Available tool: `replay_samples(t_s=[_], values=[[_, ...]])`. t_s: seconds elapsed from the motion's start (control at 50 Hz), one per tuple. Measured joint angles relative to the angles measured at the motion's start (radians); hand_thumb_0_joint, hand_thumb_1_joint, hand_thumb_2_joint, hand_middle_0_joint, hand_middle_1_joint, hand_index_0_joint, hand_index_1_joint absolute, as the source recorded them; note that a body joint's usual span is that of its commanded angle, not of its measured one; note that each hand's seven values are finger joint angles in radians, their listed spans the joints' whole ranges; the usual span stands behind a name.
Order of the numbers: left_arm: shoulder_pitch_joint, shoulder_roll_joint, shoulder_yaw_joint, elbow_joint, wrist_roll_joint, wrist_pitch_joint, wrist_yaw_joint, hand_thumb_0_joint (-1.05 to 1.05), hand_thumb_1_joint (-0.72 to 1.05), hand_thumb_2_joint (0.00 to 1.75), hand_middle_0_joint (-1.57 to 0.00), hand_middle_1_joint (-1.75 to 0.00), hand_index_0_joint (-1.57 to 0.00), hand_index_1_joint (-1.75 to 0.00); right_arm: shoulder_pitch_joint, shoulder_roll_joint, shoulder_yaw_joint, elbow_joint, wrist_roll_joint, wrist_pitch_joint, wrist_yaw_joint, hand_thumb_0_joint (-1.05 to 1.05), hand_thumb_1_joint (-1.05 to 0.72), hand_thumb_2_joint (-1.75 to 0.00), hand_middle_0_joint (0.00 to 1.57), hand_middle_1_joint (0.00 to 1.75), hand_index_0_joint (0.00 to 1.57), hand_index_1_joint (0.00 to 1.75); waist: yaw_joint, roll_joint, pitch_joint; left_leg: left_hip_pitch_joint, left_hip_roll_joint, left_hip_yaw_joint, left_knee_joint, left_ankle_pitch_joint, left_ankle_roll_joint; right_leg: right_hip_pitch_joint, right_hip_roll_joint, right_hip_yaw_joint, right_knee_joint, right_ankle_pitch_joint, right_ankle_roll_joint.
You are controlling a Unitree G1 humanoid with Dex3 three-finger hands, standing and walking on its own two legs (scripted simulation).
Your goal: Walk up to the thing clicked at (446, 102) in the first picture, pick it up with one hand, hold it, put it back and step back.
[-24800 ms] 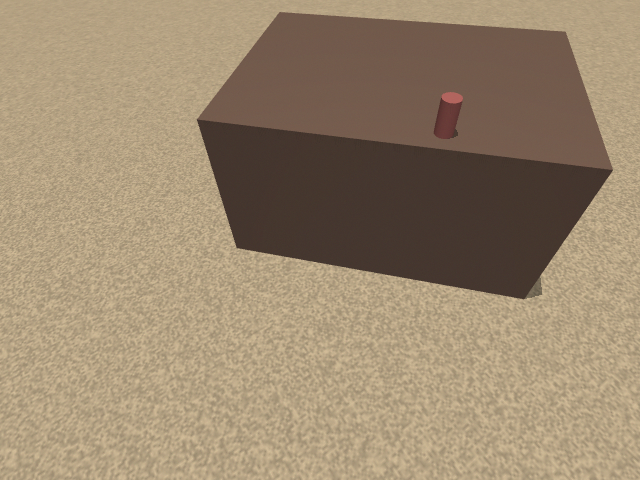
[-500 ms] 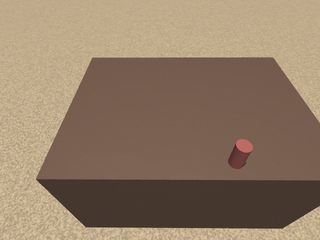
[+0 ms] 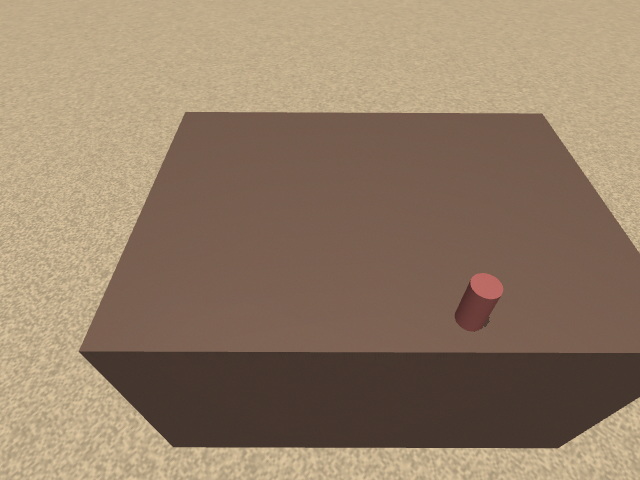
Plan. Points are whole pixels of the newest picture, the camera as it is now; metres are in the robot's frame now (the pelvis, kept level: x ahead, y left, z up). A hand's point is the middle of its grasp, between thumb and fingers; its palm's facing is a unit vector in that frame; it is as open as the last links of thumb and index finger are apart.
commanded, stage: home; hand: right
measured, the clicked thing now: (477, 303) +0.44 -0.25 -0.13
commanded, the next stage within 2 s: stand in 1.04 s
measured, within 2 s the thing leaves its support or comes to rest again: neither
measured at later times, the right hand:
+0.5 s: hand out of the picture +0.09 -0.25 -0.15, palm faces -0.03 +0.93 -0.37, open 17.2 cm
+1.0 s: hand out of the picture +0.10 -0.24 -0.15, palm faces -0.03 +0.93 -0.36, open 17.3 cm
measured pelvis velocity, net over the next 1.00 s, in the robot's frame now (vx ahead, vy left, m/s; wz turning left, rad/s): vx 0.03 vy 0.01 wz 0.01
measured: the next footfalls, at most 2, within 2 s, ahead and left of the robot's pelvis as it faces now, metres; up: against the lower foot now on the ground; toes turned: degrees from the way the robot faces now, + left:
none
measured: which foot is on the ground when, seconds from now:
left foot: down 0.00-1.00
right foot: down 0.00-1.00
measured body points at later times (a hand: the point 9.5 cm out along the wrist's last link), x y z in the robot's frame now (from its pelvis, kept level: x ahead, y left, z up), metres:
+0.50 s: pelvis +0.02 +0.01 +0.00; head +0.03 +0.02 +0.45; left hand +0.09 +0.31 -0.14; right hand +0.10 -0.30 -0.13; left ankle +0.06 +0.14 -0.74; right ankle -0.01 -0.14 -0.74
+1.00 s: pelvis +0.03 +0.01 +0.00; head +0.04 +0.02 +0.45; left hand +0.09 +0.31 -0.14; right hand +0.10 -0.29 -0.13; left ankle +0.06 +0.14 -0.74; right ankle -0.01 -0.14 -0.74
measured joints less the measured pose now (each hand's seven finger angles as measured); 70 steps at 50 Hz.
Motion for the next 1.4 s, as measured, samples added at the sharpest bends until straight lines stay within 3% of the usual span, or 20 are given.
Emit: replay_samples(t_s=[0.62, 1.18, 1.28, 1.4], values=[[-0.069, -0.008, -0.001, -0.009, -0.005, -0.004, 0.009, 0.01, 0.90, 0.90, -0.20, -0.29, -0.20, -0.30, -0.063, 0.008, -0.004, 0.002, 0.008, -0.004, -0.001, 0.00, 0.49, -0.08, 0.06, 0.05, 0.06, 0.06, -0.001, -0.010, 0.007, 0.037, -0.026, 0.006, -0.023, -0.026, 0.014, 0.053, -0.027, -0.001, -0.055, -0.011, 0.018], [-0.044, -0.010, 0.004, -0.014, -0.006, -0.003, 0.007, 0.01, 0.90, 0.90, -0.20, -0.29, -0.20, -0.30, -0.056, 0.010, -0.014, 0.011, 0.009, -0.002, 0.003, 0.00, 0.49, -0.08, 0.06, 0.06, 0.06, 0.06, 0.000, -0.002, 0.011, 0.045, -0.034, -0.001, -0.035, -0.019, 0.018, 0.066, -0.034, -0.009, -0.068, -0.007, 0.020], [-0.044, -0.009, 0.005, -0.017, -0.006, -0.003, 0.007, 0.01, 0.90, 0.89, -0.20, -0.29, -0.20, -0.30, -0.054, 0.010, -0.015, 0.009, 0.008, 0.000, 0.004, 0.00, 0.38, -0.19, 0.12, 0.14, 0.12, 0.14, -0.002, -0.003, 0.009, 0.044, -0.035, -0.004, -0.035, -0.018, 0.017, 0.066, -0.034, -0.012, -0.067, -0.007, 0.020], [-0.042, -0.009, 0.006, -0.021, -0.006, -0.004, 0.005, 0.01, 0.90, 0.89, -0.20, -0.30, -0.20, -0.30, -0.052, 0.009, -0.015, 0.007, 0.008, -0.002, 0.005, 0.00, 0.06, -0.50, 0.17, 0.24, 0.17, 0.24, -0.002, -0.004, 0.008, 0.043, -0.035, -0.005, -0.036, -0.017, 0.017, 0.065, -0.034, -0.013, -0.068, -0.006, 0.019]])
